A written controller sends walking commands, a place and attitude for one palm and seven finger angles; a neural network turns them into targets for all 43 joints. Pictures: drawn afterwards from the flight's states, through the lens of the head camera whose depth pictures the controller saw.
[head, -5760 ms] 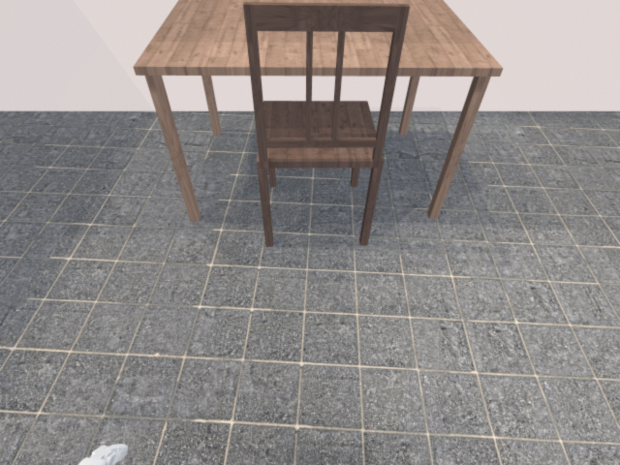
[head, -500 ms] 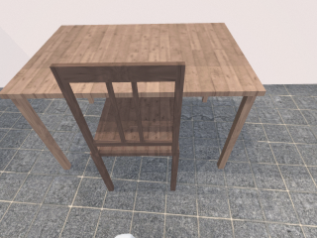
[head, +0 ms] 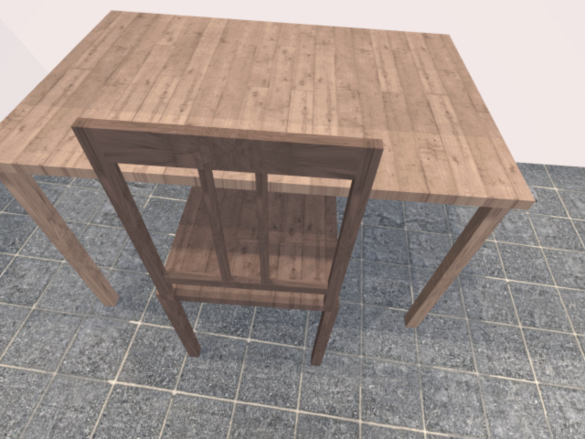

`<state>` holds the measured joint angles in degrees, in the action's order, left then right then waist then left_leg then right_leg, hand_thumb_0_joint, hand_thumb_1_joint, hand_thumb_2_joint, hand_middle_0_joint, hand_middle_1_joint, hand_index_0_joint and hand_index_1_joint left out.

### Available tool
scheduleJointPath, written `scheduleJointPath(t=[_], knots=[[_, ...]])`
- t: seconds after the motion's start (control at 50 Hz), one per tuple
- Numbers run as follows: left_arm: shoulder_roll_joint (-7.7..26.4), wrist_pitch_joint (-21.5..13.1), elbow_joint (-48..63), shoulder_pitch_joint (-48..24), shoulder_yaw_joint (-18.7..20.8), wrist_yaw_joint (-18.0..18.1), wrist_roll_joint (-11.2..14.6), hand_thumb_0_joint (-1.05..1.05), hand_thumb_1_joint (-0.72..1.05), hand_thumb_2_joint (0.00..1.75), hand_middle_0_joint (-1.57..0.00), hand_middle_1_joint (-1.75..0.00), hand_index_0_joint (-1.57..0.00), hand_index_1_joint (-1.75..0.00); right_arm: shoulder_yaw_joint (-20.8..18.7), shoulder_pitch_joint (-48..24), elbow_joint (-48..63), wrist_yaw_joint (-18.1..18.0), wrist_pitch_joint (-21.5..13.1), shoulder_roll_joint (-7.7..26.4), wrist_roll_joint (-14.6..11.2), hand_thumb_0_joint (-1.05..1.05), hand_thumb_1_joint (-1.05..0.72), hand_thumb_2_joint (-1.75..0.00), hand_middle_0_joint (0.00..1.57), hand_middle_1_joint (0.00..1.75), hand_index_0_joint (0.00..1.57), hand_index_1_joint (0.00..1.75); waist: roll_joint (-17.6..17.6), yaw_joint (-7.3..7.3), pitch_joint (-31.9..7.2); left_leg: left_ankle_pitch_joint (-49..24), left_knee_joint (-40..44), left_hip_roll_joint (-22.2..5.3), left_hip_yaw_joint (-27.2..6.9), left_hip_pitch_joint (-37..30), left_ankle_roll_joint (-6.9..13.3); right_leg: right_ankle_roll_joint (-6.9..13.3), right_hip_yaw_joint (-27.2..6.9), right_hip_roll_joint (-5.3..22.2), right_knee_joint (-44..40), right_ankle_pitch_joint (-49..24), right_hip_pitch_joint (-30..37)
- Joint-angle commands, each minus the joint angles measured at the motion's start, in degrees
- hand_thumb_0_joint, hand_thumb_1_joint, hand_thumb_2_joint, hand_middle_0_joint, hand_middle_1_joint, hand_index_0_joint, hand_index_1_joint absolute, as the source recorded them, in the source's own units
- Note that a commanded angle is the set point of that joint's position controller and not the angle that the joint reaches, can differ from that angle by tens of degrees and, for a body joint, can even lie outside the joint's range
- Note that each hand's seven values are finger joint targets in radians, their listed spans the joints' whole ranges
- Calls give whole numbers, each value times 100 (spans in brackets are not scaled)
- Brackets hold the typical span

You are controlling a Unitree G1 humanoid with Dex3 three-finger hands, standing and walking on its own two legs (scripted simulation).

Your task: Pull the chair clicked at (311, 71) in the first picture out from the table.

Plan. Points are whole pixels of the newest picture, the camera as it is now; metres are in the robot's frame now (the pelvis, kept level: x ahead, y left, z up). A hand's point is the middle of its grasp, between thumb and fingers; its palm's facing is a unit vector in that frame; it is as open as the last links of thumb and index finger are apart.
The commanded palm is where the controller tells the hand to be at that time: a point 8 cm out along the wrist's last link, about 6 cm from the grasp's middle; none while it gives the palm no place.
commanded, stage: come to a stop and stand still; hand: left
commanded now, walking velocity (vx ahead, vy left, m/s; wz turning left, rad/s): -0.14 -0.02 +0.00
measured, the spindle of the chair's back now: (217, 232) +0.46 +0.18 -0.06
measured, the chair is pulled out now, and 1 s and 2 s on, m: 0.00 0.00 0.00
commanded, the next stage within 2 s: look again from close up in 1.26 s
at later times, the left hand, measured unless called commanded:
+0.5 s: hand out of the picture +0.02 +0.20 -0.18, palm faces +0.06 -0.97 -0.23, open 7.4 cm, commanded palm none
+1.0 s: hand out of the picture -0.11 +0.17 -0.17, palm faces +0.02 -0.98 -0.17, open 7.4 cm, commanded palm none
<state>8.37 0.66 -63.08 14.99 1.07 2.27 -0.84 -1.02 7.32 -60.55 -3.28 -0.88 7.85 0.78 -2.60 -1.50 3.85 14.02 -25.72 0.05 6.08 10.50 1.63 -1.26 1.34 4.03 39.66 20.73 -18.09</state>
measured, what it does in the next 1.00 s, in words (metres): steps on the spot: right foot, then left foot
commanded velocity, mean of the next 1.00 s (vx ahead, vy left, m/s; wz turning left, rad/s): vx -0.02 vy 0.04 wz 0.00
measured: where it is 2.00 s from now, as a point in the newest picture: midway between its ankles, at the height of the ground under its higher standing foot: outside the picture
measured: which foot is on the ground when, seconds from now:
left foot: down 0.00-0.14, up 0.16-0.46, down 0.48-1.00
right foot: up 0.00-0.04, down 0.06-0.50, up 0.52-0.76, down 0.78-1.00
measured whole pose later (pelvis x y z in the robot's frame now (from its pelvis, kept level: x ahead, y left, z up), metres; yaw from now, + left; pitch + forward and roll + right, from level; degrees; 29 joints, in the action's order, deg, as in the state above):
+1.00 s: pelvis -0.09 +0.01 +0.01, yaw +0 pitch -2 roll +1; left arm 6.6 0.2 -66.3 17.5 -0.6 2.0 -0.5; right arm 0.0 15.6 -65.0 -2.1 1.0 8.2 0.4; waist 0.6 0.3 1.6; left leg 10.0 -21.6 0.5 3.8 9.4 1.1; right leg 1.5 1.4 -0.6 23.5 14.8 -6.6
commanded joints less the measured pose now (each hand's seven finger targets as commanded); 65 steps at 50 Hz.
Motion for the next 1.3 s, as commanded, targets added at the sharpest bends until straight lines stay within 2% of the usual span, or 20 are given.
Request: scheduleJointPath(t=[0.0,0.04,0.06,0.12,0.24,0.34,0.42,0.44,0.46,0.48,0.5,0.52,0.58,0.68,0.74,0.76,0.8,0.82,1.02,1.28], knots=[[382,75,114,749,144,10,-47,0,90,90,-20,-30,-20,-30,-224,295,190,19,75,813,-12,0,-90,-90,20,30,20,30,1001,-30,-342,-3226,284,-1317,-797,15,485,20,81,-56,-636,-822,536],[613,13,146,702,166,19,-73,0,90,90,-20,-30,-20,-30,-238,233,245,50,130,714,-30,0,-90,-90,20,30,20,30,481,-44,-224,-1910,-90,-857,-658,279,107,162,-428,169,-1232,-2342,668],[791,-23,224,551,177,14,-86,0,90,90,-20,-30,-20,-30,-236,341,277,75,162,592,-64,0,-90,-90,20,30,20,30,181,72,-326,-1074,-349,-524,-458,264,-91,374,-838,569,-1309,-3149,590],[1135,-84,324,166,209,15,-47,0,90,90,-20,-30,-20,-30,-228,601,217,127,300,424,-66,0,-90,-90,20,30,20,30,-814,195,-508,550,-900,-145,-230,115,-316,905,-1314,1274,-1808,-3933,509],[1274,-27,460,20,343,94,-78,0,90,90,-20,-30,-20,-30,-275,465,303,145,375,620,-47,0,-90,-90,20,30,20,30,-718,-79,-482,1694,-2380,-99,-627,999,-402,1435,-1316,1574,-1742,-4873,1118],[1376,30,619,-120,420,107,-107,0,90,90,-20,-30,-20,-30,-270,615,387,193,347,560,-62,0,-90,-90,20,30,20,30,-697,-98,-671,1446,-1834,-63,-576,804,-428,1342,-1204,1447,-1793,-3948,1166],[1202,75,646,-409,367,59,-47,0,90,90,-20,-30,-20,-30,-203,1249,167,191,229,421,-59,0,-90,-90,20,30,20,30,-640,206,-786,-144,312,47,-291,-635,-341,676,-842,874,-1630,-1640,299],[1034,104,693,-421,318,43,-18,0,90,90,-20,-30,-20,-30,-208,1314,173,177,176,585,-38,0,-90,-90,20,30,20,30,-135,227,-691,-234,638,-171,-475,-794,-275,461,-681,580,-1341,-987,13],[761,157,748,-420,269,17,19,0,90,90,-20,-30,-20,-30,-241,1169,258,172,135,871,15,0,-90,-90,20,30,20,30,949,172,-430,-138,1164,-954,-1503,-367,-6,192,-291,57,-811,-209,-307],[585,188,759,-483,246,15,5,0,90,90,-20,-30,-20,-30,-240,860,403,157,159,1094,49,0,-90,-90,20,30,20,30,1542,105,-73,-165,1505,-1567,-2035,610,323,40,26,-214,-228,349,-88],[640,226,692,-502,258,19,-34,0,90,90,-20,-30,-20,-30,-186,560,463,139,154,999,69,0,-90,-90,20,30,20,30,1252,48,128,-24,1684,-1576,-2062,1044,519,60,-185,-238,434,501,26],[646,276,625,-364,259,24,-52,0,90,90,-20,-30,-20,-30,-157,435,456,100,111,928,57,0,-90,-90,20,30,20,30,1556,-44,159,-231,1708,-1504,-1931,1114,614,75,-342,-205,811,563,40],[598,247,409,-43,254,-8,-44,0,90,90,-20,-30,-20,-30,-94,426,402,63,125,837,36,0,-90,-90,20,30,20,30,1066,-100,243,-847,1367,-1195,-1399,707,651,69,-340,-238,1322,266,-231],[420,113,364,-56,103,2,10,0,90,90,-20,-30,-20,-30,-120,1029,120,44,100,806,34,0,-90,-90,20,30,20,30,890,156,-184,-2226,928,-1298,-1571,-485,832,24,-77,-161,-356,470,28],[454,-12,80,479,65,46,22,0,90,90,-20,-30,-20,-30,-85,1066,26,61,73,695,-55,0,-90,-90,20,30,20,30,398,16,-471,-1991,354,-900,-1368,-303,411,84,-265,-41,-2154,-1169,1103],[587,-76,13,462,48,65,7,0,90,90,-20,-30,-20,-30,-71,1062,18,77,61,534,-112,0,-90,-90,20,30,20,30,76,138,-485,-1437,257,-656,-1106,-113,130,226,-750,334,-2187,-1767,1224],[669,-118,-11,366,3,44,28,0,90,90,-20,-30,-20,-30,-14,1010,-2,109,65,423,-99,0,-90,-90,20,30,20,30,72,215,-330,-895,474,-394,-939,-316,-78,455,-895,678,-2106,-2102,791],[615,-163,-41,282,14,38,28,0,90,90,-20,-30,-20,-30,-15,1001,-83,106,116,401,-70,0,-90,-90,20,30,20,30,-623,245,-266,-786,411,-416,-863,-377,-106,453,-870,500,-2171,-1970,671],[416,-92,-172,537,-18,15,15,0,90,90,-20,-30,-20,-30,26,1190,-357,113,143,428,-53,0,-90,-90,20,30,20,30,98,163,461,182,926,-435,-937,-115,-56,319,-704,160,-2529,86,133],[205,-145,-245,763,-31,13,31,0,90,90,-20,-30,-20,-30,48,1442,-404,68,66,270,-35,0,-90,-90,20,30,20,30,241,155,251,-197,850,-481,-1009,-106,-49,351,-673,145,-2372,-377,195]])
